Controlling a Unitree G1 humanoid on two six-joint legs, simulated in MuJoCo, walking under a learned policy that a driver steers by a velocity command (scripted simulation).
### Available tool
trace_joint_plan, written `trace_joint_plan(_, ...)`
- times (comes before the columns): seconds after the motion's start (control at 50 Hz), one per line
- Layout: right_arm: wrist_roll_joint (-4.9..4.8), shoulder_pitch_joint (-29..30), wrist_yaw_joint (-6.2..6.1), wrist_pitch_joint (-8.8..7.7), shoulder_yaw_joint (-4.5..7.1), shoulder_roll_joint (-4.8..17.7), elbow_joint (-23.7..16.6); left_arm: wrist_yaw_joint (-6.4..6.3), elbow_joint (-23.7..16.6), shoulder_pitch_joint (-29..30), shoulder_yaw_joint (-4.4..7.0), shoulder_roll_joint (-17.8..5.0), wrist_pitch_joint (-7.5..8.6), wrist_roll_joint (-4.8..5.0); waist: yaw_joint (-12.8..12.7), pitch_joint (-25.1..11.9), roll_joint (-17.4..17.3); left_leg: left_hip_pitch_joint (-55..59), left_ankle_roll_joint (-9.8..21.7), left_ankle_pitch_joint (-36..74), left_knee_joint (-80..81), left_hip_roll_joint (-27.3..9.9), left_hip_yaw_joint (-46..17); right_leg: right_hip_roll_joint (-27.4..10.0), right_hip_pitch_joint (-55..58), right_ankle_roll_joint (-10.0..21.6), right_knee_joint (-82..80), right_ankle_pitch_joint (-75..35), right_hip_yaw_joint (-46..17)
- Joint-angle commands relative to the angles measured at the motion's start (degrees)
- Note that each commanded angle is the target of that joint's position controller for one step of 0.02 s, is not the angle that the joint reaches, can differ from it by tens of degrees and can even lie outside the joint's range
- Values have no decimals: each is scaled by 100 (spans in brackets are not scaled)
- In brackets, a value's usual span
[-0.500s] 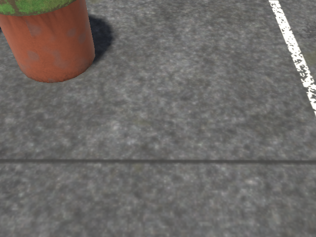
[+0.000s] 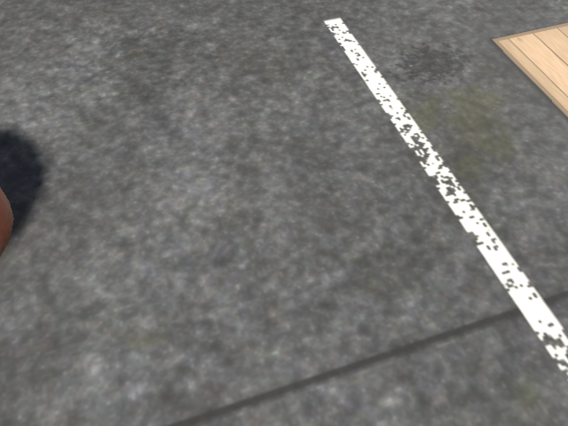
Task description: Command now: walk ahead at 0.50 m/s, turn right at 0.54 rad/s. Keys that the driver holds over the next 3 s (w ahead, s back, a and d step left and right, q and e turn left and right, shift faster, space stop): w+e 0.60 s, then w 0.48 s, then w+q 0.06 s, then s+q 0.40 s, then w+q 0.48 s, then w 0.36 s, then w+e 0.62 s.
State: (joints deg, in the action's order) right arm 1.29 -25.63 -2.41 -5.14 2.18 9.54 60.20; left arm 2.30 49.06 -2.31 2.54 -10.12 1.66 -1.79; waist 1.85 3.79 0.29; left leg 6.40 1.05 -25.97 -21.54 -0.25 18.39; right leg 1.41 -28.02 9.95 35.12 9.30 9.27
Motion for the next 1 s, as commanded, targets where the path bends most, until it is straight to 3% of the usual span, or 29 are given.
trace_joint_plan(0.02,-14,168,29,46,256,1173,-414,-100,320,-2066,371,-908,74,-90,-1201,-1016,-355,-925,373,5961,-3294,-1401,-280,218,2308,551,-804,501,-440)
trace_joint_plan(0.04,-37,62,112,39,156,602,-707,-161,299,-2117,517,-1472,80,-112,-911,-1400,689,-2907,174,1344,-5224,-698,-350,-1385,3748,1073,-908,558,-2686)
trace_joint_plan(0.06,-94,376,200,-12,195,747,-1114,-135,191,-2096,565,-1734,10,13,-805,-1704,882,-4521,37,-540,-6451,296,-1506,-2147,4405,1789,-1830,646,-5337)
trace_joint_plan(0.08,-50,987,240,-89,202,886,-1253,-174,229,-1877,512,-1545,-24,91,-761,-891,179,-5161,90,132,-6213,-207,-2018,-2016,3896,1511,-2062,610,-4443)
trace_joint_plan(0.1,-94,1048,257,-160,188,891,-1305,-196,206,-1610,440,-1267,-9,129,-554,-432,-72,-4990,81,647,-5706,-394,-1980,-1845,3167,1241,-2198,112,-3827)
trace_joint_plan(0.12,-67,938,236,-149,195,859,-1216,-209,164,-1351,379,-1056,32,119,-261,-194,-416,-4622,35,850,-5199,-561,-1982,-1529,2603,949,-2258,-612,-3284)
trace_joint_plan(0.16,129,733,259,78,176,752,-1195,-254,124,-1239,294,-892,154,190,-3,-261,-262,-4000,-154,914,-4659,-688,-1992,-1074,2053,730,-2284,-1574,-2586)
trace_joint_plan(0.18,161,766,285,174,177,729,-1243,-253,144,-1353,292,-937,222,214,22,-310,-191,-3951,-232,914,-4519,-672,-1932,-959,2003,712,-2262,-1995,-2458)
trace_joint_plan(0.24,150,1311,333,310,157,709,-1508,-247,185,-1761,330,-1162,273,217,-102,-267,44,-4260,-391,1412,-3939,-647,-1770,-717,1969,524,-2263,-2479,-2244)
trace_joint_plan(0.3,121,2089,350,344,146,790,-1820,-238,193,-2223,320,-1171,236,202,-399,-180,238,-4727,-435,1966,-3256,-566,-1738,-666,2299,295,-2258,-2518,-2390)
trace_joint_plan(0.42,75,3204,405,275,25,803,-2306,-300,141,-2738,309,-1240,199,142,-765,-106,378,-4990,-322,2406,-1962,-234,-1774,-743,3138,299,-1960,-2716,-2747)
trace_joint_plan(0.46,39,3388,413,216,-1,865,-2460,-334,100,-2766,321,-1313,200,104,-779,-83,440,-4786,-207,2369,-1539,-122,-1806,-849,3308,293,-1798,-2931,-2916)
trace_joint_plan(0.5,13,3033,387,159,18,1002,-2449,-371,0,-2497,346,-1424,212,93,-518,-135,500,-3950,-50,2204,-1043,0,-1872,-881,3137,118,-1568,-3271,-2985)
trace_joint_plan(0.52,-1,2509,341,130,63,1123,-2311,-359,-80,-2240,361,-1505,230,91,-251,-310,518,-3086,59,1971,-860,161,-1836,-791,2866,-36,-1196,-3905,-2907)
trace_joint_plan(0.54,-13,1749,274,85,140,1302,-2082,-310,-119,-2119,374,-1569,258,95,54,-709,405,-2104,162,1915,-711,298,-1763,-602,2715,-161,-403,-4363,-2821)
trace_joint_plan(0.56,38,872,188,11,207,1473,-1911,-247,-180,-1989,361,-1510,306,147,502,-1223,193,-748,325,2048,-505,-121,-2083,-278,2068,-277,788,-3672,-2649)
trace_joint_plan(0.58,181,20,82,7,293,1923,-1904,-215,-391,-2166,214,-949,341,177,638,-2155,-640,538,537,1223,-520,-1669,-3582,138,1263,-338,2474,-943,-2149)
trace_joint_plan(0.6,233,473,123,81,370,2223,-1979,-234,-514,-2991,187,-772,282,336,-44,-2482,-1999,1143,1231,977,348,-2747,-6331,821,-309,-470,3733,2425,-1695)
trace_joint_plan(0.62,103,915,165,144,291,1595,-2069,-276,-282,-2755,217,-1194,181,81,-129,-1644,-864,267,1206,84,499,-2449,-6146,243,-680,-428,4075,1810,-1723)
trace_joint_plan(0.64,54,1257,190,142,168,1117,-2089,-210,-301,-2309,219,-1170,155,29,-134,-863,-295,-604,1097,191,633,-2096,-5081,68,-605,-470,3846,1240,-1633)
trace_joint_plan(0.66,76,1322,221,121,116,951,-2012,-165,-342,-2100,192,-1043,142,21,-185,-538,-105,-1112,991,823,776,-1791,-4331,-70,-478,-509,3581,1009,-1595)
trace_joint_plan(0.72,11,1008,268,-36,101,979,-1712,-48,-376,-2064,142,-863,11,-45,-323,-396,-589,-1648,899,2296,1001,-1375,-3217,-173,-151,-590,3153,903,-1533)
trace_joint_plan(0.78,-42,761,333,-162,125,1063,-1540,5,-518,-1667,106,-820,-23,-61,-328,-340,-575,-1507,1017,2752,1222,-1367,-2756,-206,-587,-650,2782,582,-1533)
trace_joint_plan(0.84,-51,565,344,-139,128,1081,-1399,61,-772,-914,33,-768,10,-65,-224,-155,-501,-1399,1003,2741,1433,-1229,-2334,-367,-949,-767,1926,-34,-1316)
trace_joint_plan(0.9,-88,356,361,-108,136,1137,-1268,115,-963,-224,-102,-588,62,-47,-65,-104,-528,-1480,896,3074,1413,-1034,-1919,-471,-523,-829,787,-592,-824)
trace_joint_plan(1.0,-54,-95,335,-16,186,1361,-1020,53,-1138,272,-118,-728,118,-18,82,-58,-593,-844,827,3687,1023,-1341,-1974,-332,-97,-650,-131,-147,-538)
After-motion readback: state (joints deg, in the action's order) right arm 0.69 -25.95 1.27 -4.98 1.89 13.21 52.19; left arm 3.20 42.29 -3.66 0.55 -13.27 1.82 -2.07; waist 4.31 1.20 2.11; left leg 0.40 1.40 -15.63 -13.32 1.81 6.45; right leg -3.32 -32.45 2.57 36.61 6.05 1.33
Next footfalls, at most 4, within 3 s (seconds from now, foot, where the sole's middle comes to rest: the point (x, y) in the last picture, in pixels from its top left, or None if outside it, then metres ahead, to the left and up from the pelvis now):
0.02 right None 0.15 -0.05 -0.76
0.56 left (281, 391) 0.53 0.02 -0.76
1.08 right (403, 340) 0.64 -0.28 -0.76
1.52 left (352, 274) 0.83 -0.18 -0.76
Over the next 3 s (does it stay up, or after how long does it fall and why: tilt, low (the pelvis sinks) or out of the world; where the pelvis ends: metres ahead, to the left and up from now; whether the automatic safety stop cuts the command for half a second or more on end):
stays up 1.21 -0.18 0.01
